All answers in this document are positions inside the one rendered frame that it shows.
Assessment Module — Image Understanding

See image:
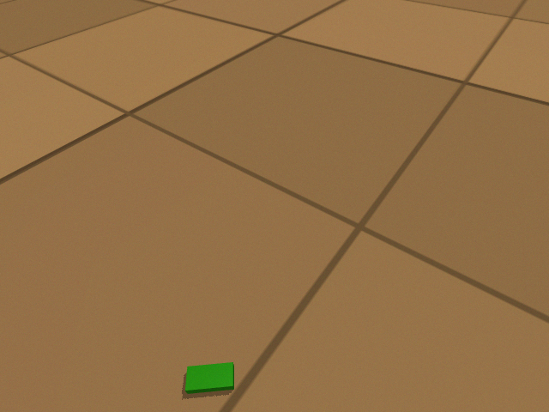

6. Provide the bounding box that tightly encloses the small box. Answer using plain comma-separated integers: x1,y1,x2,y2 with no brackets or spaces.
185,362,234,394

